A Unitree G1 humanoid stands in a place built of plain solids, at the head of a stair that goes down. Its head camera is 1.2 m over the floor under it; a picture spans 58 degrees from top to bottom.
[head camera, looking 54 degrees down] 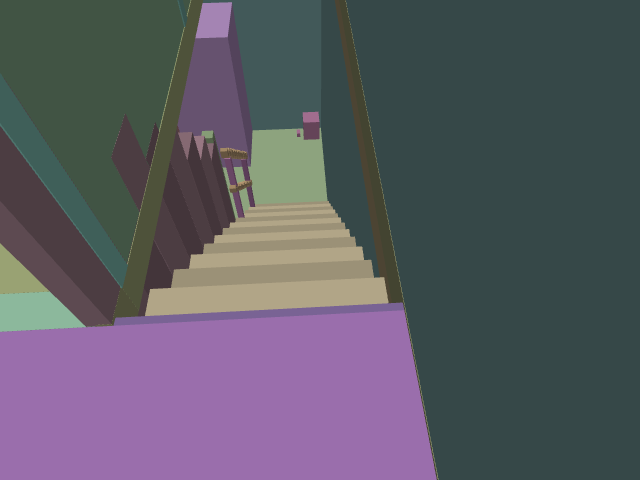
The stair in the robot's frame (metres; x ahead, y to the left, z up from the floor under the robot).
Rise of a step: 0.21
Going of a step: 0.22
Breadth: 0.88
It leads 3 degrees to the left of straight ahead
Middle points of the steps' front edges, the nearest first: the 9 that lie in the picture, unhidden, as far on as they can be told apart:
0.61 0.18 0.00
0.83 0.19 -0.21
1.05 0.21 -0.42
1.27 0.22 -0.63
1.49 0.23 -0.85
1.71 0.25 -1.06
1.93 0.26 -1.27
2.15 0.27 -1.48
2.37 0.28 -1.69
